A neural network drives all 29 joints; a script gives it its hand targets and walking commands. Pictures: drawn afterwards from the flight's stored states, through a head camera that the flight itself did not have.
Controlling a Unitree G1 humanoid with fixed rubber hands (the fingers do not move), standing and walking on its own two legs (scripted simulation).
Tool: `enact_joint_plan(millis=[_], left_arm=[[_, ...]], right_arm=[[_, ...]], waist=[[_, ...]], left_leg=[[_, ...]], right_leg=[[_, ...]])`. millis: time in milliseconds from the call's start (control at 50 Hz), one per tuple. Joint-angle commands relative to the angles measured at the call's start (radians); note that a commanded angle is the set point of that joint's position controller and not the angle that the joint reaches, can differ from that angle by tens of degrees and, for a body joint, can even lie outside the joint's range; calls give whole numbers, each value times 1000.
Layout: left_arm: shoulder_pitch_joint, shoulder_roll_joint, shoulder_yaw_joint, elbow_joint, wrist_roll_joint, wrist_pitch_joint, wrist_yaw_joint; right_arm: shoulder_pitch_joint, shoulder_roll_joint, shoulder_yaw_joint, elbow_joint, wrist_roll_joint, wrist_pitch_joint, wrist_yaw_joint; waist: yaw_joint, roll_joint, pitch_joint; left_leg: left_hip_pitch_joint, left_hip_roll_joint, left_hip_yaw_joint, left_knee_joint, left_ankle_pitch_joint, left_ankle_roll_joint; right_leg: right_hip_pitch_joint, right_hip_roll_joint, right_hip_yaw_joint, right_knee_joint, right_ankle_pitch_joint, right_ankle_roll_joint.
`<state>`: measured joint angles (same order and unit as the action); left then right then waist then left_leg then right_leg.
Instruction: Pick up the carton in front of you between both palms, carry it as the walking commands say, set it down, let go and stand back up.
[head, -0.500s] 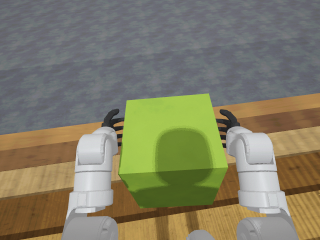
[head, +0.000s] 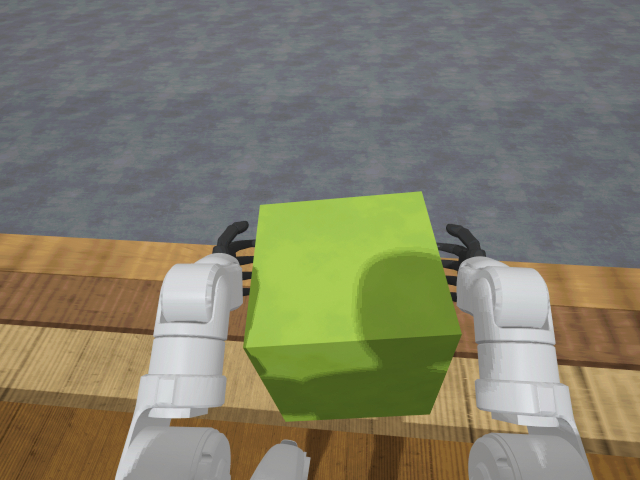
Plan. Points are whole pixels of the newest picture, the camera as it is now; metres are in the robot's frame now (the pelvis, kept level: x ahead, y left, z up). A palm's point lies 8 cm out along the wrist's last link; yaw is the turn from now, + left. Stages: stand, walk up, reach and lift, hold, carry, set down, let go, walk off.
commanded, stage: carry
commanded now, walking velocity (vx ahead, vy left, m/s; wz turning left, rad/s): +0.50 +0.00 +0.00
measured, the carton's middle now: (348, 314) +0.35 +0.03 +0.00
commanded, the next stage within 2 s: none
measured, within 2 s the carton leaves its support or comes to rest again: neither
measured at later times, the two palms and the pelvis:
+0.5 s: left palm (307, 153) +0.73 +0.14 -0.03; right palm (455, 167) +0.70 -0.15 -0.02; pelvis +0.35 +0.03 -0.11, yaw -1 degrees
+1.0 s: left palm (317, 110) +1.06 +0.17 -0.14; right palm (422, 112) +1.08 -0.13 -0.14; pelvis +0.71 -0.01 -0.23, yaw -1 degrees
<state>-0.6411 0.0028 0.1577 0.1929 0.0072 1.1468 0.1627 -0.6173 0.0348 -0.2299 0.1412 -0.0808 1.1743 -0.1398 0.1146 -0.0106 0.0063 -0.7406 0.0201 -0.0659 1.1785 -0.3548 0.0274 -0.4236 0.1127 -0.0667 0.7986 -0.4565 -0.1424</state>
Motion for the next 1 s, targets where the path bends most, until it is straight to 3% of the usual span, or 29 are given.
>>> enact_joint_plan(millis=[0, 80, 120, 140, 160, 180, 200, 220, 260, 280, 340, 380, 420, 440, 520, 580, 600, 620, 640, 660, 680, 700, 720, 740, 760, 800, 860, 900, 980], left_arm=[[-793, -1238, -656, -200, -523, -41, -297], [-749, -1181, -655, -226, -512, -58, -298], [-720, -1156, -654, -216, -505, -53, -296], [-716, -1133, -649, -199, -499, -52, -297], [-696, -1133, -655, -177, -495, -47, -297], [-699, -1123, -645, -170, -486, -44, -299], [-711, -1114, -640, -157, -468, -39, -300], [-705, -1100, -601, -123, -440, -16, -294], [-694, -1032, -543, -127, -389, 2, -270], [-711, -1037, -525, -129, -372, 5, -262], [-724, -1055, -476, -125, -319, -6, -246], [-749, -1083, -480, -143, -306, -21, -240], [-738, -1094, -483, -148, -297, -34, -232], [-749, -1089, -490, -163, -293, -41, -228], [-754, -1068, -533, -211, -297, -39, -213], [-719, -1032, -545, -187, -285, -22, -210], [-681, -1017, -539, -161, -278, -18, -214], [-664, -1002, -537, -146, -274, -16, -221], [-636, -982, -526, -110, -271, -12, -232], [-637, -967, -515, -67, -271, -10, -240], [-613, -1002, -513, -23, -304, 2, -250], [-673, -1031, -533, -39, -338, 0, -261], [-722, -1090, -545, -62, -389, 1, -276], [-790, -1141, -575, -89, -424, -5, -287], [-832, -1185, -593, -109, -463, -8, -295], [-901, -1234, -611, -161, -511, -18, -301], [-881, -1246, -615, -174, -523, -32, -301], [-859, -1241, -617, -178, -515, -41, -300], [-807, -1207, -626, -193, -510, -45, -295]], right_arm=[[-704, 1043, 602, -153, 348, -74, 184], [-691, 1016, 638, -190, 337, -80, 170], [-650, 993, 645, -178, 328, -67, 168], [-642, 982, 645, -169, 326, -64, 171], [-596, 967, 639, -148, 319, -54, 177], [-576, 951, 635, -135, 323, -49, 184], [-586, 927, 627, -113, 333, -39, 195], [-568, 917, 626, -50, 346, -30, 204], [-628, 981, 645, -44, 421, -21, 230], [-697, 1039, 667, -65, 463, -19, 241], [-844, 1166, 714, -94, 560, -29, 268], [-880, 1204, 714, -103, 581, -42, 276], [-849, 1223, 697, -84, 586, -52, 282], [-844, 1229, 696, -80, 585, -57, 283], [-785, 1195, 688, -83, 573, -68, 278], [-711, 1155, 685, -42, 546, -62, 273], [-697, 1147, 680, -19, 539, -62, 274], [-683, 1141, 679, -2, 527, -65, 274], [-700, 1131, 671, 12, 513, -63, 274], [-717, 1132, 653, 21, 492, -50, 271], [-690, 1081, 625, 42, 467, -35, 259], [-712, 1074, 608, 14, 452, -33, 246], [-743, 1053, 590, -12, 427, -37, 233], [-746, 1065, 577, -43, 412, -35, 225], [-755, 1065, 574, -58, 400, -36, 218], [-757, 1085, 571, -74, 393, -44, 206], [-722, 1103, 579, -79, 376, -60, 197], [-724, 1100, 599, -96, 371, -71, 193], [-709, 1057, 631, -133, 354, -67, 182]], waist=[[6, -44, -491], [52, -54, -434], [29, -118, -415], [-22, -131, -473], [-126, -129, -509], [-254, -5, -526], [-242, 141, -438], [-163, 234, -545], [-202, 146, -586], [-200, 26, -541], [-178, -15, -448], [-189, 70, -444], [-198, 102, -500], [-220, 51, -481], [-265, 79, -428], [-228, 146, -398], [-136, 152, -474], [-25, 107, -515], [24, -79, -462], [-28, -248, -530], [-29, -170, -580], [-13, -158, -597], [-51, 16, -525], [-52, -68, -526], [-68, -6, -488], [-53, -3, -455], [-37, -76, -516], [15, -32, -498], [35, -73, -419]], left_leg=[[-161, 0, 34, -166, 318, 12], [93, -87, 152, -597, 586, 2], [301, -102, 178, -696, 724, 25], [460, -101, 187, -635, 862, 50], [606, -83, 180, -663, 805, 65], [801, -53, 152, -703, 684, 82], [873, 65, 37, -695, 903, 117], [1183, 269, -273, -466, 1143, 250], [1100, 303, -485, -581, 483, 337], [1004, 270, -475, -580, 375, 309], [691, 228, -439, -622, 377, 292], [645, 198, -372, -620, 529, 287], [758, 167, -290, -516, 674, 230], [817, 98, -231, -452, 591, 191], [684, 2, -103, -400, 446, 170], [618, -20, -38, -267, 380, 136], [549, 10, 20, -110, 544, 103], [474, 26, 68, 92, 665, 67], [292, -59, 102, 372, 213, 20], [-49, -107, 39, 549, -348, -22], [-135, -82, 1, 512, -312, 1], [-202, -63, -18, 487, -283, 5], [-193, -11, -37, 325, -137, 15], [-180, -3, -44, 298, -130, 18], [-121, 10, -32, 202, -104, 8], [-62, 5, -5, 24, -135, -19], [-126, 11, 15, 43, 111, 13], [-174, -14, 61, -195, 357, 9], [186, -84, 153, -632, 642, 8]], right_leg=[[516, -207, 353, -50, 721, -68], [399, -116, 249, -4, 617, -51], [286, -107, 190, 60, 541, -24], [238, -121, 136, 183, 589, 1], [193, -134, 95, 322, 707, 29], [68, -138, 58, 538, 756, 72], [-114, -38, 9, 824, 46, 93], [-414, -11, 118, 954, -236, 126], [-539, -84, 150, 842, -156, 109], [-560, -122, 187, 715, -46, 106], [-397, -136, 146, 437, -14, 137], [-345, -124, 98, 329, 63, 143], [-414, -131, 85, 380, 262, 99], [-481, -144, 104, 232, 409, 96], [-208, -65, -20, -203, 710, 91], [14, -62, -32, -365, 854, 77], [230, -52, -76, -274, 928, 55], [403, -86, -40, -308, 837, 30], [508, -162, 57, -324, 835, 3], [818, -374, 343, -67, 1228, -101], [837, -410, 463, -100, 1050, -134], [786, -456, 618, -190, 585, -218], [642, -389, 579, -240, 447, -157], [584, -406, 630, -198, 508, -184], [460, -378, 575, -204, 539, -168], [352, -351, 527, -234, 475, -176], [462, -325, 441, -130, 791, -135], [529, -202, 333, -37, 705, -72], [328, -129, 206, -3, 560, -47]])
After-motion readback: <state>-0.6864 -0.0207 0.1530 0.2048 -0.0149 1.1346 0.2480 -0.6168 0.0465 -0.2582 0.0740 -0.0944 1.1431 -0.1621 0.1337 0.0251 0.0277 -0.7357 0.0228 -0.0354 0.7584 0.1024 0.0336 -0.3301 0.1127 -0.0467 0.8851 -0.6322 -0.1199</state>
